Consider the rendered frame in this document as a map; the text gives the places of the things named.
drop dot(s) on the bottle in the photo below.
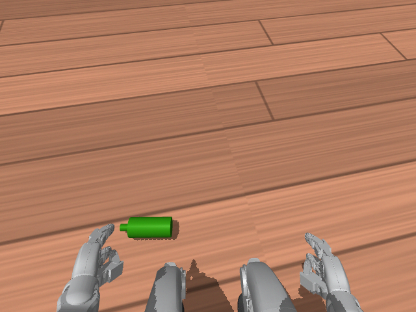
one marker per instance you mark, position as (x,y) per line
(148,227)

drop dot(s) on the left robot hand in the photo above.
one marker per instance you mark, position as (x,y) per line
(91,257)

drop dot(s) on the left robot arm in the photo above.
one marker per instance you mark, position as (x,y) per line
(80,294)

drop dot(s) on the right robot hand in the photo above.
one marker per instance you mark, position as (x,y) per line
(330,275)

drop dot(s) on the right robot arm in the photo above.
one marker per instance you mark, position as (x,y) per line
(341,301)

